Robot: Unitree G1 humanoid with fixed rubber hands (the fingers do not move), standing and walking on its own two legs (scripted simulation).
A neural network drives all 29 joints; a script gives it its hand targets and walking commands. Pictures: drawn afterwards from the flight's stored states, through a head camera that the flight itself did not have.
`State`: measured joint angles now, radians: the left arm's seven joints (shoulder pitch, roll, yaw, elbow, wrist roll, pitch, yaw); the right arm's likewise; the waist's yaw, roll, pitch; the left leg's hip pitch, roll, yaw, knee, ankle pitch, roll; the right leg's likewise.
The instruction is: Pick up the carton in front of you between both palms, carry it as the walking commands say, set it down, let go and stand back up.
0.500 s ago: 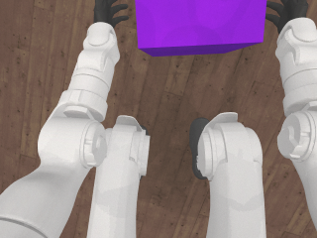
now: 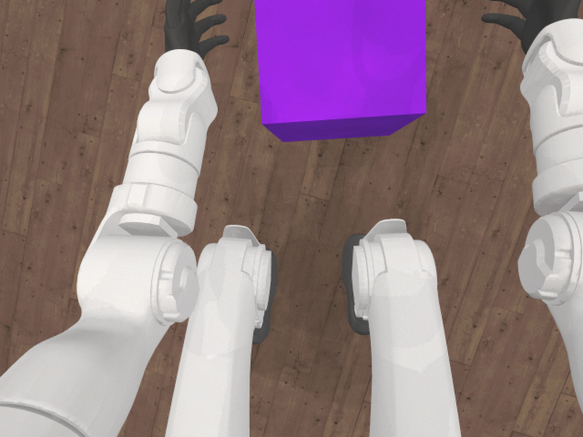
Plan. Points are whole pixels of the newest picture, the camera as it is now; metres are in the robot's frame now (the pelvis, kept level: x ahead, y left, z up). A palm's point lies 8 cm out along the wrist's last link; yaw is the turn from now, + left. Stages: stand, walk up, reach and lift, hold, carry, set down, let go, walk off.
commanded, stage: set down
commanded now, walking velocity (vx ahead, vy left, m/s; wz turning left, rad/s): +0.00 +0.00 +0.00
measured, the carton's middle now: (335, 67) +0.55 -0.07 -0.31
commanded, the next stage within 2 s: let go in 0.66 s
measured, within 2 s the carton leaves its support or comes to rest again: neither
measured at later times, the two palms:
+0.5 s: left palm out of the picture +0.53 +0.11 +0.03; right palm out of the picture +0.52 -0.29 +0.03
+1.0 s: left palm out of the picture +0.46 +0.14 +0.14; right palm out of the picture +0.44 -0.29 +0.14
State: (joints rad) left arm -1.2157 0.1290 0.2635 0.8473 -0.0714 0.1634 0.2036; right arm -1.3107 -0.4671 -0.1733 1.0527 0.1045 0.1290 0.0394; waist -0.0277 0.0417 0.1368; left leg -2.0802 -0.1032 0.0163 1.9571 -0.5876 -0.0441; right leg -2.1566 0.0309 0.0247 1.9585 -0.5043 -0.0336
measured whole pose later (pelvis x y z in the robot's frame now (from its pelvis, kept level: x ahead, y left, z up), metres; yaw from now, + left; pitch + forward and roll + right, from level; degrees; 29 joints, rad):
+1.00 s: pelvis +0.08 -0.01 +0.26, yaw -4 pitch +36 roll +2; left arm -0.52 0.10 0.19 0.57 0.09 0.11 0.06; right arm -0.62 -0.29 -0.25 0.71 -0.06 0.09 0.08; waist -0.01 0.02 -0.03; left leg -1.18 -0.05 -0.06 0.91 -0.35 -0.03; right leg -1.24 0.06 0.04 0.90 -0.28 -0.04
